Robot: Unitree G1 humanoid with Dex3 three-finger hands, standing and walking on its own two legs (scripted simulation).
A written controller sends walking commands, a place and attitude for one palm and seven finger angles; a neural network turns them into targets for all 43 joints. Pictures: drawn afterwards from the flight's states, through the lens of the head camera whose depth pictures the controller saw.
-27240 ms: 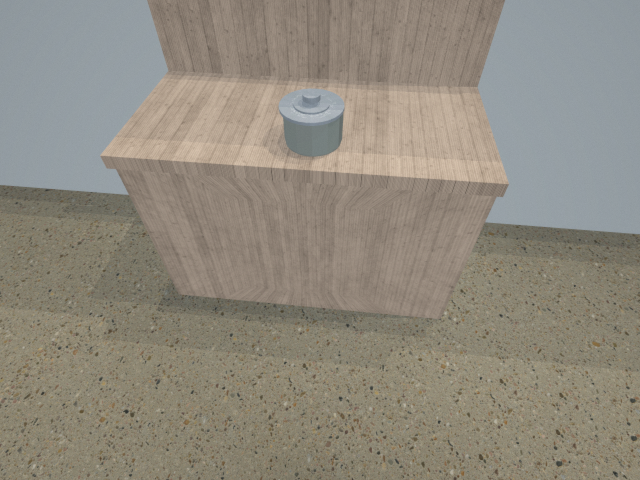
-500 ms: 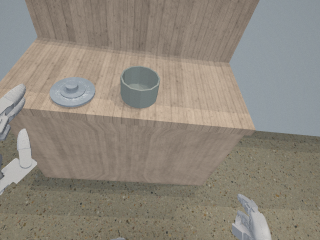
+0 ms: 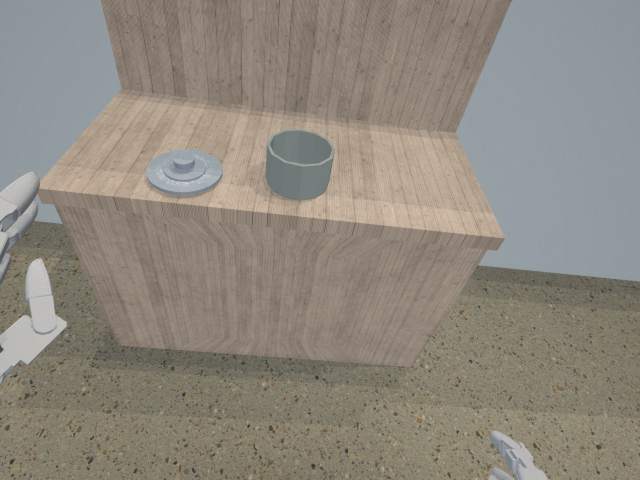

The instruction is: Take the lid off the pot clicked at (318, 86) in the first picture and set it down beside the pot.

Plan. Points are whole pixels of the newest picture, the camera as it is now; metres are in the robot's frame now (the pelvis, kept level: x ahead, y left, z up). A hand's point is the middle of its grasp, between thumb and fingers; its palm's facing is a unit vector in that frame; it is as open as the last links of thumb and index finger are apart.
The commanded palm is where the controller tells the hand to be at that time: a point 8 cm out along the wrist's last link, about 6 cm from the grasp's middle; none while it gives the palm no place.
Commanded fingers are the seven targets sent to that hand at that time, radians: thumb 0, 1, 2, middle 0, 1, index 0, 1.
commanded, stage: stop stepping back and stand still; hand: left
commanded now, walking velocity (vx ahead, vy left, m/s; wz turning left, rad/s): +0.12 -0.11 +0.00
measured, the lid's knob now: (184, 161) +0.73 +0.32 -0.03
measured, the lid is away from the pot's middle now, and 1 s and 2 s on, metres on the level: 0.25 0.25 0.25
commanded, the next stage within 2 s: let the arm hang, fingers relaxed in 1.46 s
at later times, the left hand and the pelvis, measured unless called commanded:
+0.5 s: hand out of the picture +0.15 +0.28 +0.14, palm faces +0.33 -0.88 -0.35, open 7.4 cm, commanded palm none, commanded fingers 0.00 0.90 0.90 -0.20 -0.30 -0.20 -0.30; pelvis -0.07 +0.05 +0.00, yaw +2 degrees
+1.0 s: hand out of the picture +0.01 +0.21 -0.17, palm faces +0.03 -0.98 -0.19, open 7.2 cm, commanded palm none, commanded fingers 0.00 0.90 0.90 -0.20 -0.30 -0.20 -0.30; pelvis -0.01 +0.02 +0.02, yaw +4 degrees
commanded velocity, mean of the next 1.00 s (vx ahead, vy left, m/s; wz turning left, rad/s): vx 0.10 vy -0.06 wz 0.00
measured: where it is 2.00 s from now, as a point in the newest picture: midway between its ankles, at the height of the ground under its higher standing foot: outside the picture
